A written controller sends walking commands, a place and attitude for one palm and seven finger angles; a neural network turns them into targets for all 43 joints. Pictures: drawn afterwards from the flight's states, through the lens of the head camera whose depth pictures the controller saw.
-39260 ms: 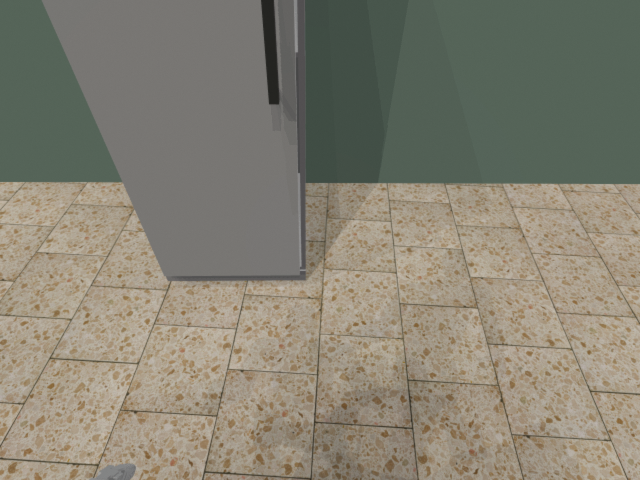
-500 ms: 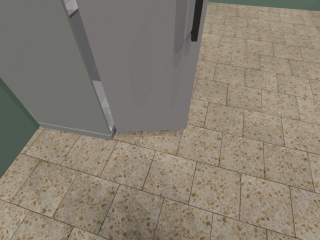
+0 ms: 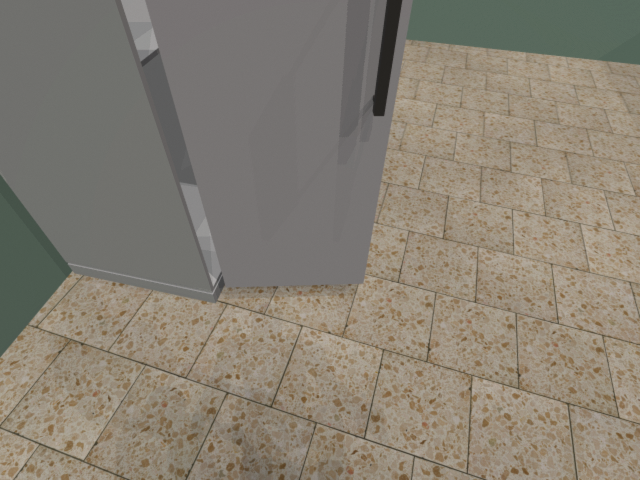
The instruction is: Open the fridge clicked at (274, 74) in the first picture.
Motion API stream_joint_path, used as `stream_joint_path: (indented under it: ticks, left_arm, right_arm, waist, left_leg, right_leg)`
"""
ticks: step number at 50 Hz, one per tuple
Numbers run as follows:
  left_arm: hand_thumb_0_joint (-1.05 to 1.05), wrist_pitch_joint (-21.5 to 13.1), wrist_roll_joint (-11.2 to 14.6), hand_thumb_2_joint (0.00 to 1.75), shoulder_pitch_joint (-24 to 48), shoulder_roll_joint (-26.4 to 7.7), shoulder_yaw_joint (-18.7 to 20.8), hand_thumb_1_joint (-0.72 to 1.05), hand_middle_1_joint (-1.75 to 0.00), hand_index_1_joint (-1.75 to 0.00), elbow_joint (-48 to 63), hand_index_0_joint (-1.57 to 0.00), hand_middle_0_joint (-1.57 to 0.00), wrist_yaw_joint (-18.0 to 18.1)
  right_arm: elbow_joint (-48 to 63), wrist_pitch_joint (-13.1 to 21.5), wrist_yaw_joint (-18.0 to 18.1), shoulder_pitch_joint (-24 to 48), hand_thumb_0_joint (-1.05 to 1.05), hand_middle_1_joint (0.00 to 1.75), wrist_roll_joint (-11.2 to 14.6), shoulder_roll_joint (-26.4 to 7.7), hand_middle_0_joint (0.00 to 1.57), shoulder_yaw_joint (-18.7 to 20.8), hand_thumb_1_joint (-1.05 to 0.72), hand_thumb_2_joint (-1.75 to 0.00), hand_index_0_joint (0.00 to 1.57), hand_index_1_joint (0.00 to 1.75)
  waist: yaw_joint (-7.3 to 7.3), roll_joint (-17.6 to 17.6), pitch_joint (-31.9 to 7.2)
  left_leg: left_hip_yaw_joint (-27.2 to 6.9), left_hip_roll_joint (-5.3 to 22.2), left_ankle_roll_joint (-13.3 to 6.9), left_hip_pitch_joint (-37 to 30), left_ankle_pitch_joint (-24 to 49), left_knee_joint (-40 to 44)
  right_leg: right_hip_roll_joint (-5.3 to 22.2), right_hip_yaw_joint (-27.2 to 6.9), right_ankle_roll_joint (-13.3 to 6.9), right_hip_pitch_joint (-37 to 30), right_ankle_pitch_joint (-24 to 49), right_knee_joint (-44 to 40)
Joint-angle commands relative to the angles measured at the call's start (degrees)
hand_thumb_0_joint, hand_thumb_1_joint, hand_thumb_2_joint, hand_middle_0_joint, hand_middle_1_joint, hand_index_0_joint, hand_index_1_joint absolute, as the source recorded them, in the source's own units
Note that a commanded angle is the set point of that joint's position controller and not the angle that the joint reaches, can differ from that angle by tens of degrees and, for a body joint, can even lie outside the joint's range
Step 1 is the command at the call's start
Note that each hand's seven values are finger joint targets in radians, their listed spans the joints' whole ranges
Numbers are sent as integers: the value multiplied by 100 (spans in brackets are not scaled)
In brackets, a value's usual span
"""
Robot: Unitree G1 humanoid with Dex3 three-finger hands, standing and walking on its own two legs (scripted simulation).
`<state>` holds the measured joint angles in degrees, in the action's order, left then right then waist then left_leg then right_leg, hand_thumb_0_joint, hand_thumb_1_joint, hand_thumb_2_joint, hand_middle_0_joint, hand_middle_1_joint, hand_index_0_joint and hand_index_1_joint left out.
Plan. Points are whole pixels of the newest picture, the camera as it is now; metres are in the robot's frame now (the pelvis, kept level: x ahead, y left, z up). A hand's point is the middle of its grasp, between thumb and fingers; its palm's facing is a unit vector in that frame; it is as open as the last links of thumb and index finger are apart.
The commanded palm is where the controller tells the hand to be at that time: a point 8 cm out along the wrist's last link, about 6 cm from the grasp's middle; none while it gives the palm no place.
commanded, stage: let the arm hang, fingers relaxed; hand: right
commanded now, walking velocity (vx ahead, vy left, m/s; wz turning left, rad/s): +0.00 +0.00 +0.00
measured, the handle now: (389, 14) +0.85 -0.07 +0.23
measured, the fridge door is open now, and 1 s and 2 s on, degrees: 74 74 74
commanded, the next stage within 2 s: look to check the result in 0.08 s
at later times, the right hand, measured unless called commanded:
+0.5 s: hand out of the picture +0.12 -0.24 -0.15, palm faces -0.03 +0.94 -0.34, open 7.4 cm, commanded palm none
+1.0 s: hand out of the picture +0.13 -0.21 -0.15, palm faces -0.04 +0.94 -0.33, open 7.4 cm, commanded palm none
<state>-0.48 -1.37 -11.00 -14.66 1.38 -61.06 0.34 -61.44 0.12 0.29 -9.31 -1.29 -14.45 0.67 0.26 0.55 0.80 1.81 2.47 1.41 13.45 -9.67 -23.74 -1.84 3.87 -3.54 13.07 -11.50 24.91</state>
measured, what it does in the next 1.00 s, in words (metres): shifts its weight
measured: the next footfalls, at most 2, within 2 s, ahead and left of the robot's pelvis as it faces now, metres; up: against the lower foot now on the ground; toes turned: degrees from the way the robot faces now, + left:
none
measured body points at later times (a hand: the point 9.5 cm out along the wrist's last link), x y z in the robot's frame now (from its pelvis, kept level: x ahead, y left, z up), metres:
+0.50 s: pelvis +0.04 +0.01 +0.01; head +0.06 +0.01 +0.46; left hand +0.13 +0.31 -0.13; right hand +0.12 -0.28 -0.13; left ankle +0.03 +0.14 -0.74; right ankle +0.02 -0.08 -0.74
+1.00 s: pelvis +0.05 +0.03 +0.01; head +0.06 +0.03 +0.46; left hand +0.12 +0.32 -0.13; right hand +0.14 -0.26 -0.13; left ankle +0.03 +0.14 -0.74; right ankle +0.02 -0.08 -0.74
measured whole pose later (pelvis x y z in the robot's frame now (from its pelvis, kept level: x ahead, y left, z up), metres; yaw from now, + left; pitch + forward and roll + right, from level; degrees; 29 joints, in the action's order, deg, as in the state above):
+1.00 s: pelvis +0.05 +0.03 +0.01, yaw +0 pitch -1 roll +0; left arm -0.6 -0.8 -7.0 -19.0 -0.1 -64.7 0.4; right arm -64.4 0.9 0.2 -5.7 -0.5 -18.4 -0.2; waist 0.7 0.5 2.1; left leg 2.6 0.4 -0.3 5.5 -10.7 -17.0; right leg -0.1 3.0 -0.9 4.6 -11.8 17.2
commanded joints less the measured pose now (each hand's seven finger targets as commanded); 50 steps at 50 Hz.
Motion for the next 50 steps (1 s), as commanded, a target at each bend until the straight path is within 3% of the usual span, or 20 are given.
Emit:
stream_joint_path:
  ticks: [1, 6, 12, 18, 22, 29, 37, 41, 47, 50]
  left_arm:
    - [0, -126, 33, 90, 140, -1126, 211, 90, -30, -30, 219, -20, -20, 65]
    - [0, -147, 52, 90, 379, -1287, 185, 90, -30, -30, 148, -20, -20, 66]
    - [0, -134, 74, 90, 570, -1456, 165, 90, -30, -30, 107, -20, -20, 70]
    - [0, -113, 72, 90, 717, -1532, 130, 90, -30, -30, 43, -20, -20, 62]
    - [0, -123, 74, 90, 718, -1595, 112, 90, -30, -30, 35, -20, -20, 67]
    - [0, -117, 67, 90, 749, -1606, 90, 90, -30, -30, 1, -20, -20, 73]
    - [0, -122, 71, 90, 663, -1598, 87, 90, -30, -30, -1, -20, -20, 86]
    - [0, -112, 63, 90, 668, -1564, 77, 90, -30, -30, -31, -20, -20, 87]
    - [0, -122, 71, 90, 601, -1567, 76, 90, -30, -30, -28, -20, -20, 93]
    - [0, -113, 68, 90, 610, -1547, 73, 90, -30, -30, -53, -20, -20, 102]
  right_arm:
    - [152, 155, 38, 78, 0, 30, 4, -1101, 20, 213, -90, -90, 20, 30]
    - [81, 193, 37, 226, 0, 30, 25, -1260, 20, 197, -90, -90, 20, 30]
    - [14, 211, 37, 325, 0, 30, 41, -1445, 20, 177, -90, -90, 20, 30]
    - [-24, 193, 34, 480, 0, 30, 46, -1543, 20, 155, -90, -90, 20, 30]
    - [-25, 209, 41, 481, 0, 30, 53, -1591, 20, 160, -90, -90, 20, 30]
    - [-4, 201, 45, 574, 0, 30, 62, -1604, 20, 142, -90, -90, 20, 30]
    - [41, 221, 57, 566, 0, 30, 60, -1608, 20, 162, -90, -90, 20, 30]
    - [29, 205, 49, 599, 0, 30, 67, -1580, 20, 150, -90, -90, 20, 30]
    - [23, 226, 55, 534, 0, 30, 68, -1584, 20, 160, -90, -90, 20, 30]
    - [4, 218, 56, 558, 0, 30, 76, -1573, 20, 156, -90, -90, 20, 30]
  waist:
    - [-9, -49, -58]
    - [22, -2, -350]
    - [30, -60, -514]
    - [40, -61, -371]
    - [22, -61, -544]
    - [26, -43, -397]
    - [23, -116, -537]
    - [28, -36, -354]
    - [21, -97, -522]
    - [36, -101, -401]
  left_leg:
    - [-491, 379, -313, -278, -62, 418]
    - [-493, 462, -312, -402, 462, 468]
    - [-486, 499, -321, -587, 925, 514]
    - [-481, 519, -319, -641, 867, 620]
    - [-475, 533, -336, -818, 1171, 612]
    - [-475, 548, -343, -845, 1254, 663]
    - [-470, 538, -362, -1026, 1572, 657]
    - [-507, 541, -364, -961, 1324, 745]
    - [-538, 542, -379, -1035, 1499, 746]
    - [-531, 544, -380, -991, 1481, 772]
  right_leg:
    - [895, -996, 77, 69, -163, -942]
    - [911, -859, 100, -447, 787, -781]
    - [924, -808, 124, -727, 1295, -714]
    - [947, -800, 159, -736, 1213, -857]
    - [958, -774, 167, -862, 1568, -818]
    - [960, -750, 195, -879, 1604, -897]
    - [967, -716, 218, -961, 1820, -862]
    - [965, -712, 229, -881, 1497, -960]
    - [971, -699, 219, -994, 1585, -913]
    - [982, -683, 236, -960, 1499, -948]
